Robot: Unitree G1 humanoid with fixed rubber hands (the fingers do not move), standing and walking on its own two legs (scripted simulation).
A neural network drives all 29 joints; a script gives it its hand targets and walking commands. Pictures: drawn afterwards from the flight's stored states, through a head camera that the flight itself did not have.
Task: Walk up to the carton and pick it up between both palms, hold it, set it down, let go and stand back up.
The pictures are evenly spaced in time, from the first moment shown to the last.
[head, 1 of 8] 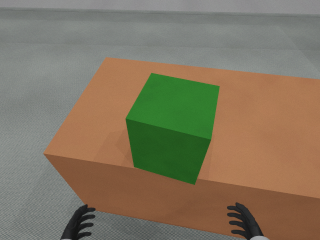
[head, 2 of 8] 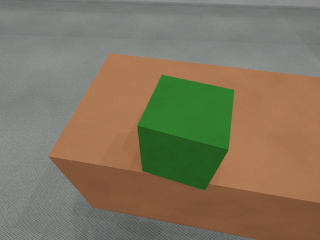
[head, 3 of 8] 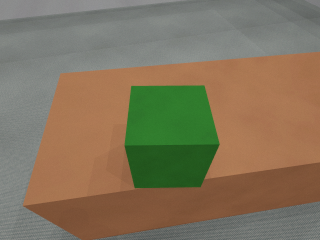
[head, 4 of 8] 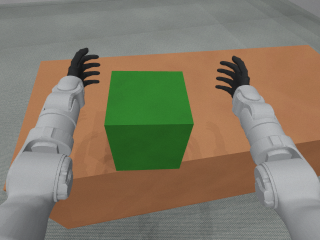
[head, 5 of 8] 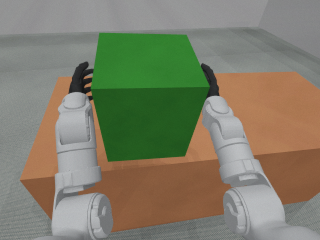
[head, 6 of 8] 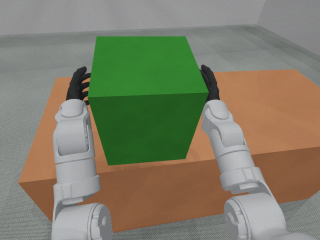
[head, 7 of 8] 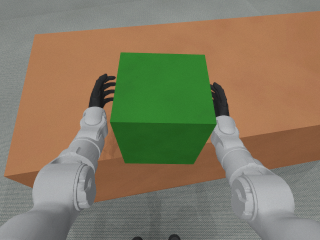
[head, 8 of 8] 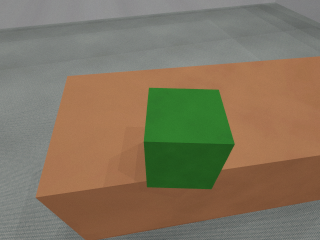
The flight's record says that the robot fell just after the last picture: no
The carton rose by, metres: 0.19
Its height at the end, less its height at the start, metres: +0.00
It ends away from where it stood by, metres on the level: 0.04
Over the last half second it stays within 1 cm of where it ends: yes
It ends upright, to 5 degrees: yes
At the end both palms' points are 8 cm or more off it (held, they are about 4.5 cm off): yes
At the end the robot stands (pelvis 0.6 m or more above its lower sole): yes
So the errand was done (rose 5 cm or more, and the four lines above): yes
